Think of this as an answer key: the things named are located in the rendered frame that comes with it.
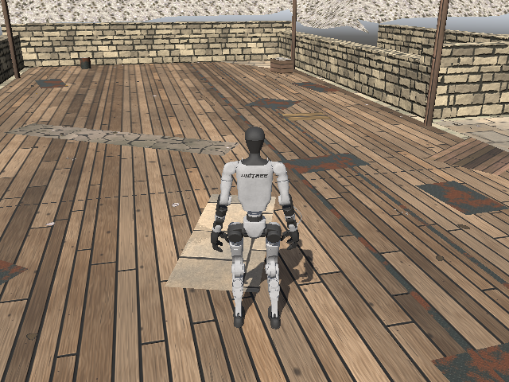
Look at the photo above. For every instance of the robot right upper arm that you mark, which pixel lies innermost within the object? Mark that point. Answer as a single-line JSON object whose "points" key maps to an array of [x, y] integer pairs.
{"points": [[283, 182]]}

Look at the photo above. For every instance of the robot head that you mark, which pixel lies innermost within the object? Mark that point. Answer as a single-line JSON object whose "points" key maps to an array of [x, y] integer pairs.
{"points": [[254, 137]]}

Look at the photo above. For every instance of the right robot hand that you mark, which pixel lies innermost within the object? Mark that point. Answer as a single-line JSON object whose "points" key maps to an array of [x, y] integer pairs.
{"points": [[294, 239]]}

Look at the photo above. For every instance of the robot left thigh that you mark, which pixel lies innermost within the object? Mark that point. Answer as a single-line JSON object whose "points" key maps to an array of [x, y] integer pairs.
{"points": [[235, 237]]}

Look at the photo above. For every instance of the robot right forearm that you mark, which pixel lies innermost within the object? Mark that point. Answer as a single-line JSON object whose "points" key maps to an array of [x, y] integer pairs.
{"points": [[290, 216]]}

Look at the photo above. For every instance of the left robot hand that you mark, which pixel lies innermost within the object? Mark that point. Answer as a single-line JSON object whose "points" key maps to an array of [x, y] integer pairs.
{"points": [[215, 242]]}

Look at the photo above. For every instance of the robot left upper arm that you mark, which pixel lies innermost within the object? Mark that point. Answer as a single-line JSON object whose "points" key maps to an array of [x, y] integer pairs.
{"points": [[226, 182]]}

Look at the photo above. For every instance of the robot left forearm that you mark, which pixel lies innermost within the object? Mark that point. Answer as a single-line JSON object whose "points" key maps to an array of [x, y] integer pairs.
{"points": [[219, 216]]}

